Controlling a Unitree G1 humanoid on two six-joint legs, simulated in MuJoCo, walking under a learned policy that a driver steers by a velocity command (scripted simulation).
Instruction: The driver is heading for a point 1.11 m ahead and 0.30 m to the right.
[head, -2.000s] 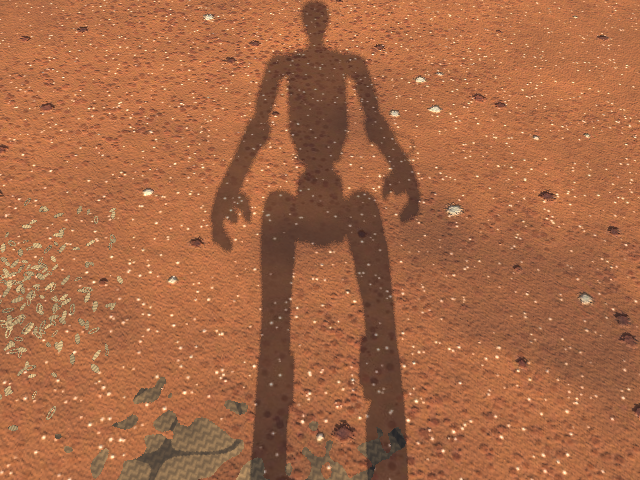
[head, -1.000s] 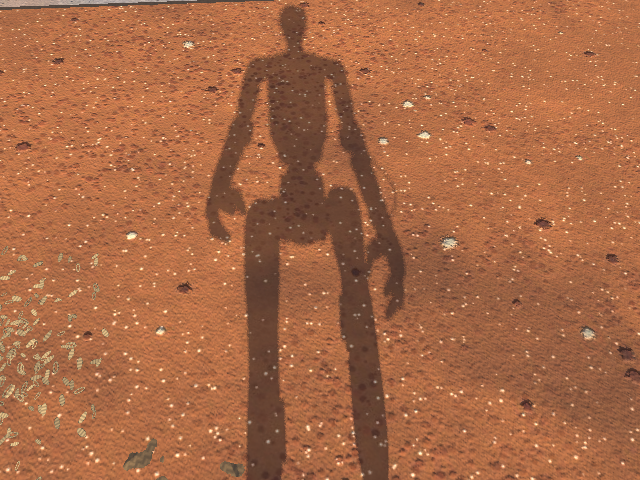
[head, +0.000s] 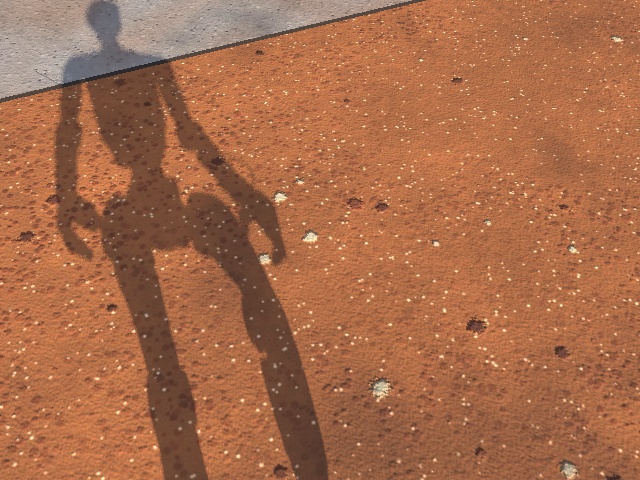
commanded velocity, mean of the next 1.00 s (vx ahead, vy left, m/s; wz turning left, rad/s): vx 0.50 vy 0.00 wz -0.42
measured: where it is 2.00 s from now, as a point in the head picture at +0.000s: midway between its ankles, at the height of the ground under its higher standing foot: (458, 287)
